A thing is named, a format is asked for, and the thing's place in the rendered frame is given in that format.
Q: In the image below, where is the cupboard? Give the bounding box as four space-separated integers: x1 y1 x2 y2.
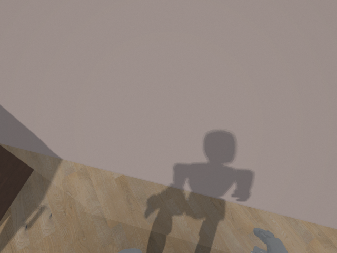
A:
0 145 34 221

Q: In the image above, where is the right robot hand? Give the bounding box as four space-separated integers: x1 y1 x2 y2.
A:
251 228 288 253

